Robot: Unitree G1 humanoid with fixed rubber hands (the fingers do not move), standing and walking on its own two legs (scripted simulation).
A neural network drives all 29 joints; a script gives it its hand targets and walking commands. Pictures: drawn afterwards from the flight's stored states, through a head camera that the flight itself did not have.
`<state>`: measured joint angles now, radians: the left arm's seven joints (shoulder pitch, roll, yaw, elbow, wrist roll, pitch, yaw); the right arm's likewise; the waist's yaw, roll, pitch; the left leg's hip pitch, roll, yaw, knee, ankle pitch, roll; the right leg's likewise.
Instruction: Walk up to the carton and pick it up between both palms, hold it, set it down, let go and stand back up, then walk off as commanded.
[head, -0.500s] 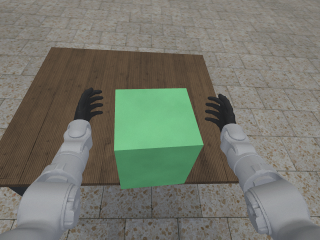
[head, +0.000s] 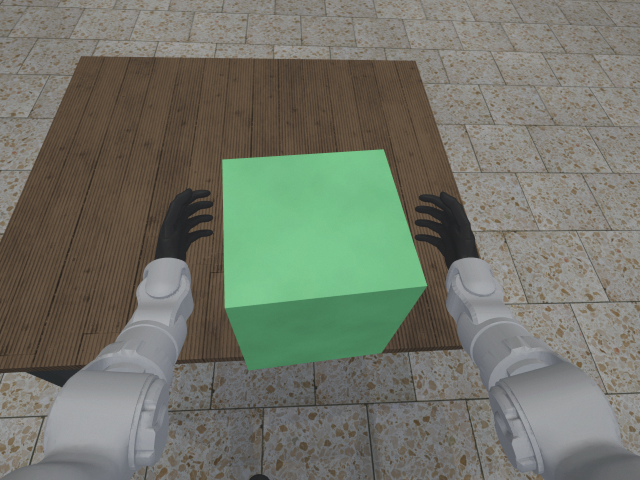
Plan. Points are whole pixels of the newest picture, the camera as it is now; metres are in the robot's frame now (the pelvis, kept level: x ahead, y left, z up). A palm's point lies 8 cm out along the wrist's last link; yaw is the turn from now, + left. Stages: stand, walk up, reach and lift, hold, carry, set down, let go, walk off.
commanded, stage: reach and lift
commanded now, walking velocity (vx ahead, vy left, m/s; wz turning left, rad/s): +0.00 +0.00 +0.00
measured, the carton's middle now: (311, 267) +0.41 +0.03 -0.04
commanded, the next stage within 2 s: none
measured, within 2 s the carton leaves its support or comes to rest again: neither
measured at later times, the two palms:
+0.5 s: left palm (192, 252) +0.41 +0.19 -0.01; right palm (424, 249) +0.42 -0.12 +0.01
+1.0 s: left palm (193, 259) +0.40 +0.19 +0.00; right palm (426, 258) +0.41 -0.12 +0.01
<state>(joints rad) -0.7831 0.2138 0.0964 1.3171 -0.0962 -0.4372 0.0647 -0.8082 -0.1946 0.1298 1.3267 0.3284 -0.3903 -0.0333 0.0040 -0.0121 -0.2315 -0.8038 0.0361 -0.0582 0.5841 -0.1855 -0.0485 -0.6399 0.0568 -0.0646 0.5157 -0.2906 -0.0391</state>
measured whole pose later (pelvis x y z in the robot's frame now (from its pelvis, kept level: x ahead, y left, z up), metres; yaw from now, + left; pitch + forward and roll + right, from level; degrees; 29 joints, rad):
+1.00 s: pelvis +0.00 +0.00 +0.00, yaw +0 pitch +25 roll -2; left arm -0.76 0.10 0.32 1.33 0.06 -0.56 0.09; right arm -0.79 -0.01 -0.35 1.31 -0.25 -0.55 -0.07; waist 0.00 0.00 -0.23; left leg -0.82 0.04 -0.06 0.57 -0.19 -0.04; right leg -0.66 0.06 -0.06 0.52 -0.29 -0.03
